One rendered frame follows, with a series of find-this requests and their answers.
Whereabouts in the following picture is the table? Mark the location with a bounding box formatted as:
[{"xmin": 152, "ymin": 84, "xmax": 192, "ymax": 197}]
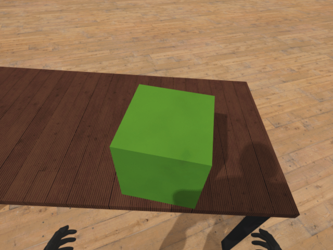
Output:
[{"xmin": 0, "ymin": 67, "xmax": 300, "ymax": 250}]

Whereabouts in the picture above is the carton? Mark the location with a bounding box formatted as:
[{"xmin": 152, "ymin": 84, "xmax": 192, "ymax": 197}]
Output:
[{"xmin": 110, "ymin": 84, "xmax": 215, "ymax": 209}]

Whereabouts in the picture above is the robot left hand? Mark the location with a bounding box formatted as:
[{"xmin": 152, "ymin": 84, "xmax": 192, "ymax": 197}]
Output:
[{"xmin": 43, "ymin": 225, "xmax": 77, "ymax": 250}]

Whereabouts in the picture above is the robot right hand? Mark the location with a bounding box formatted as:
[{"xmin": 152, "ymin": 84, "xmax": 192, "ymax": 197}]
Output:
[{"xmin": 251, "ymin": 229, "xmax": 282, "ymax": 250}]

